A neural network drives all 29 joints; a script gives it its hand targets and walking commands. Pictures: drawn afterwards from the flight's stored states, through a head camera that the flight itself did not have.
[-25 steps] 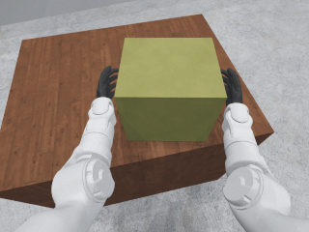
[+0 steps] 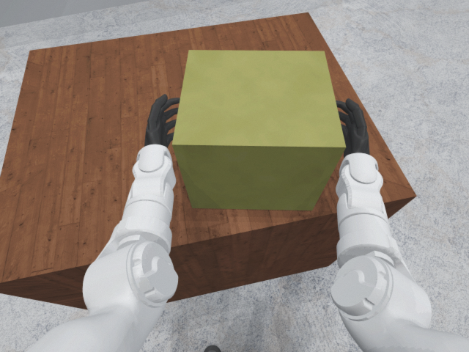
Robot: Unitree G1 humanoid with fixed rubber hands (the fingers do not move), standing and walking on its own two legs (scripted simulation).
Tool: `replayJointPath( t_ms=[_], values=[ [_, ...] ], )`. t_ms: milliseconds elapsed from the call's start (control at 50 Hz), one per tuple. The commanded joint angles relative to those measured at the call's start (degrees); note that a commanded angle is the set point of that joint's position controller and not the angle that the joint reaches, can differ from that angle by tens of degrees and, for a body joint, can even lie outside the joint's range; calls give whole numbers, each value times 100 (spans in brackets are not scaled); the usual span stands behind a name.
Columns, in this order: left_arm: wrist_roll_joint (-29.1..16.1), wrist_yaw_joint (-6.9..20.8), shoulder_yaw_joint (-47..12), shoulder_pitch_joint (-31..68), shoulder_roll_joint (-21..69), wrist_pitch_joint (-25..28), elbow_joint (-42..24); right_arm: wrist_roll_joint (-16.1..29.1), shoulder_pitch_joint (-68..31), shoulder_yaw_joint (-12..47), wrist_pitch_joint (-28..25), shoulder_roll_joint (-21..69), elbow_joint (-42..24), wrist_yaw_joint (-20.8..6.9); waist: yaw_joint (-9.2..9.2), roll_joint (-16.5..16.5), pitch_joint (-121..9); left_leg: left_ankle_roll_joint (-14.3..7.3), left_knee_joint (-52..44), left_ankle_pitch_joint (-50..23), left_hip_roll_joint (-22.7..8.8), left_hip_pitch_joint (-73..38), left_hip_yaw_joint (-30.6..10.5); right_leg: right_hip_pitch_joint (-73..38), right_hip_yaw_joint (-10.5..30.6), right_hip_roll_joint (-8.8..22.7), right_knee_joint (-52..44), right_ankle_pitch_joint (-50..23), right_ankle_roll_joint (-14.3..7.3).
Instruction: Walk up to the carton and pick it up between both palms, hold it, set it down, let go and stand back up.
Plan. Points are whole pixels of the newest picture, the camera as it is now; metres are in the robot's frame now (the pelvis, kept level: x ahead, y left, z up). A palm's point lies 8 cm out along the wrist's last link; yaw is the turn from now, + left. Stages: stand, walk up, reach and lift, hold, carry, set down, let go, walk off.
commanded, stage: set down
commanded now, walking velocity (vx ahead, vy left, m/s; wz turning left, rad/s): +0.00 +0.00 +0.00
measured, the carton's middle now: (253, 134) +0.51 +0.00 +0.01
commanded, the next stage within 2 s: none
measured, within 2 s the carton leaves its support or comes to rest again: neither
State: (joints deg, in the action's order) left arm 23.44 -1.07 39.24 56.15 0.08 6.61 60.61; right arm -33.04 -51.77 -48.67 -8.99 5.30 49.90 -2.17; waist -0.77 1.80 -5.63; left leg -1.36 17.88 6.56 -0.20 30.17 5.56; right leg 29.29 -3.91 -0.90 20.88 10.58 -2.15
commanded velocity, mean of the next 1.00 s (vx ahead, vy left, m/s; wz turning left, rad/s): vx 0.00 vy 0.00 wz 0.00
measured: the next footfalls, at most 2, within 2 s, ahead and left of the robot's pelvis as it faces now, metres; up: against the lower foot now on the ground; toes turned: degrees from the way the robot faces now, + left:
none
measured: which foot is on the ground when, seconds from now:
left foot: down 0.00-1.00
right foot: down 0.00-1.00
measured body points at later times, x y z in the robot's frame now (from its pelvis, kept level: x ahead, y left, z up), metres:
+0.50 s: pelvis +0.00 +0.00 +0.00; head +0.11 +0.01 +0.44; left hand +0.47 +0.17 +0.05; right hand +0.46 -0.17 +0.05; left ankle +0.00 +0.11 -0.74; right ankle -0.03 -0.08 -0.74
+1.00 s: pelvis +0.00 -0.01 -0.01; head +0.11 +0.01 +0.43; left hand +0.48 +0.17 +0.04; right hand +0.46 -0.17 +0.04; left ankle +0.00 +0.11 -0.74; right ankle -0.03 -0.08 -0.74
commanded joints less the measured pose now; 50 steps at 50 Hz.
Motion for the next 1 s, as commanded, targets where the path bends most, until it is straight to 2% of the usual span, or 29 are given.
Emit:
replayJointPath(
  t_ms=[0,40,140,200,380,640,700,740,780,800,880,920,980],
  values=[
    [80,458,-1249,3147,1907,178,2,-416,-2719,1178,-220,2018,679,-826,17,-231,-3737,16,651,-2991,-390,-3650,-57,4,-332,191,-396,-1367,524],
    [141,450,-1192,3076,1885,148,11,-422,-2698,1176,-242,2007,705,-835,-10,-234,-3606,12,649,-3067,-379,-3517,-64,-181,-290,218,-453,-1418,478],
    [138,516,-1103,2970,1727,166,101,-317,-2646,1253,-164,1997,566,-802,40,-110,-3370,-84,375,-2244,-241,-2793,-1,-952,-207,320,-221,-1973,672],
    [150,543,-1086,2952,1692,202,94,-292,-2593,1267,-115,2020,443,-771,72,-96,-3392,-106,285,-1985,-197,-2597,4,-1136,-187,345,-120,-2190,736],
    [276,575,-991,2813,1757,182,47,-405,-2456,1158,-50,2064,424,-750,67,-168,-3235,-79,436,-2482,-269,-2993,-63,-570,-259,278,-282,-1689,632],
    [407,614,-857,2642,1713,152,-2,-440,-2262,1077,80,2081,282,-719,94,-184,-3148,-122,392,-2232,-224,-2815,-79,-581,-238,285,-237,-1587,640],
    [401,577,-839,2666,1544,177,-13,-498,-2225,995,97,1873,241,-690,83,-219,-3221,-83,431,-2318,-237,-2906,-64,-482,-241,258,-254,-1489,624],
    [367,464,-768,2643,1059,223,-26,-486,-2103,903,109,1343,205,-594,91,-224,-3355,-42,492,-2492,-241,-2968,-44,-393,-214,227,-270,-1443,598],
    [259,274,-728,2624,334,311,-89,-291,-2004,905,110,585,116,-415,116,-225,-3535,-23,557,-2688,-220,-2914,-34,-403,-154,203,-272,-1496,558],
    [105,150,-817,2651,-37,374,-90,-50,-2034,1005,108,202,89,-300,131,-235,-3667,-22,597,-2761,-206,-2826,-38,-428,-103,182,-257,-1571,524],
    [-1090,-336,-1920,2971,-975,569,413,1311,-2510,1968,105,-650,496,95,175,-359,-4311,-65,819,-2586,-202,-2114,-190,-354,152,78,-117,-1960,336],
    [-1626,-423,-2341,3197,-1285,628,835,1801,-2763,2406,94,-870,853,204,203,-344,-4526,-84,885,-2269,-201,-1691,-287,-458,202,120,59,-2252,328],
    [-2411,-432,-2908,3598,-1816,807,1422,2417,-3124,2895,43,-1434,1064,350,205,-386,-4959,31,1072,-1967,-208,-1308,-421,-627,219,202,412,-2660,356]
  ],
)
